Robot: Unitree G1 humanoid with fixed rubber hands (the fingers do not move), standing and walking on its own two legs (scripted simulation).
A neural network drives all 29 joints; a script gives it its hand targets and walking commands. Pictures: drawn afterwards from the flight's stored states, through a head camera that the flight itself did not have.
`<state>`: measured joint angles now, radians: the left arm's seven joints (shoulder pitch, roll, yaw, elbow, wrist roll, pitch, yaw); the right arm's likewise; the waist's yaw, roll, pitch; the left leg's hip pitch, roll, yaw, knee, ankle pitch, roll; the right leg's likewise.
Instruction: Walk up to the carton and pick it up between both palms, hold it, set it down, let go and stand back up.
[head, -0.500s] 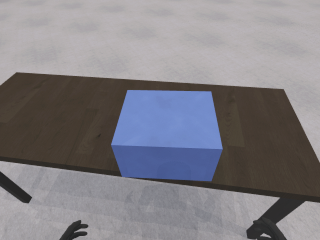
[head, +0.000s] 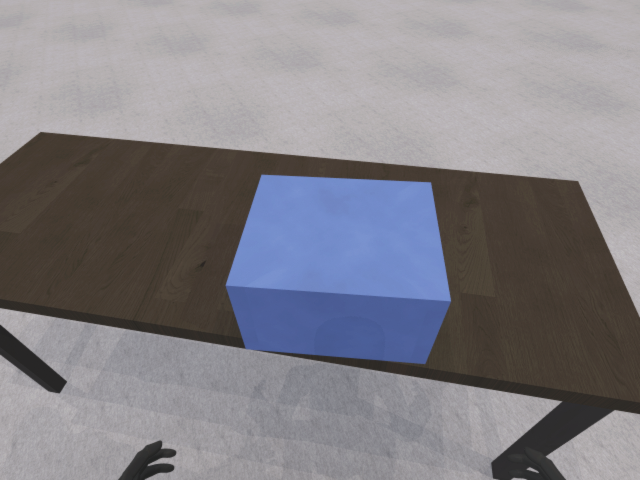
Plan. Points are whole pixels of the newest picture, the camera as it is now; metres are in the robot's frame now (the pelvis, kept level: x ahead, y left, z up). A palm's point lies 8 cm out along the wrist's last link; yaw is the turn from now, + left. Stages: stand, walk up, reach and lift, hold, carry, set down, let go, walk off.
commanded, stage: walk up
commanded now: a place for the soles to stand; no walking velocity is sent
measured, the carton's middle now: (339, 264) +0.47 +0.00 -0.03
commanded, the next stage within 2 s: reach and lift in 1.24 s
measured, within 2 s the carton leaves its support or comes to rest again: neither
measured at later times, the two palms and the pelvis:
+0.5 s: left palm out of the picture +0.14 +0.29 -0.08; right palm (529, 478) +0.17 -0.23 -0.08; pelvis +0.04 +0.02 +0.00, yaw +3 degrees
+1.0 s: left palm out of the picture +0.12 +0.31 -0.08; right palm (513, 444) +0.21 -0.22 -0.08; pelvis +0.04 +0.02 +0.00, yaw +5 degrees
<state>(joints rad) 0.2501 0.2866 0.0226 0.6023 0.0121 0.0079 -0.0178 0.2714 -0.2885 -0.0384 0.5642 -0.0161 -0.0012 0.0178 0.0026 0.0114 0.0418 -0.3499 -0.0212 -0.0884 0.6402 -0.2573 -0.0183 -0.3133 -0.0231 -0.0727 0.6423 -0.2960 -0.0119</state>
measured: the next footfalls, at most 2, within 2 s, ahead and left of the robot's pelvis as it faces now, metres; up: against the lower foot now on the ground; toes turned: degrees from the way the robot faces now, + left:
none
